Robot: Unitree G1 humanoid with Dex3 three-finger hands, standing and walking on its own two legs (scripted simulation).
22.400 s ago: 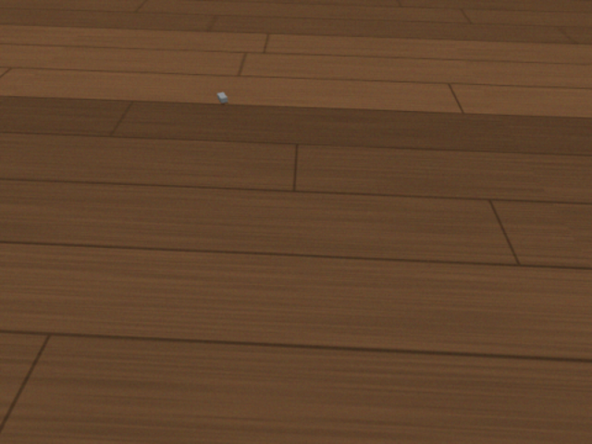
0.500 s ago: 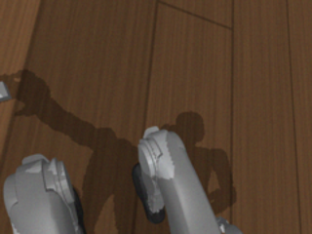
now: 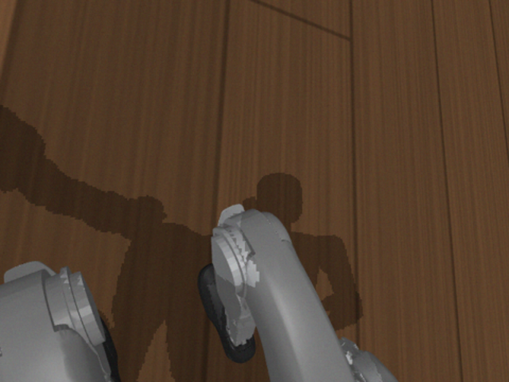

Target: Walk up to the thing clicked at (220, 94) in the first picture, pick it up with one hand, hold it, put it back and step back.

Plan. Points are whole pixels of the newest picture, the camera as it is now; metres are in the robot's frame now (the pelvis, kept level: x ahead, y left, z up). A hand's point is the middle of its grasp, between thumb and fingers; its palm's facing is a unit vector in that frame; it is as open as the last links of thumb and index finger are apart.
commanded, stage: rest palm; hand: left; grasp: from above
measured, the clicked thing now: out of the picture +0.49 +0.33 -0.30
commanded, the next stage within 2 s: close in 1.38 s
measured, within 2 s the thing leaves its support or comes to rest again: neither
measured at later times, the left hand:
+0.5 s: hand out of the picture +0.48 +0.32 -0.24, palm faces -0.42 -0.17 -0.89, open 12.3 cm
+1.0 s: hand out of the picture +0.47 +0.31 -0.26, palm faces -0.42 -0.17 -0.89, open 12.3 cm
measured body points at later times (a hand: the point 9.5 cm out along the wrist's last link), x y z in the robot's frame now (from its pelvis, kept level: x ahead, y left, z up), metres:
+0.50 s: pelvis +0.00 +0.00 +0.00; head +0.29 +0.12 +0.32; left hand +0.50 +0.33 -0.19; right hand +0.04 -0.25 -0.06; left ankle +0.07 +0.13 -0.28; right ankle +0.11 -0.11 -0.28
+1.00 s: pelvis +0.00 +0.00 +0.00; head +0.29 +0.13 +0.31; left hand +0.49 +0.32 -0.21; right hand +0.04 -0.24 -0.05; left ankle +0.07 +0.13 -0.28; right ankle +0.11 -0.11 -0.28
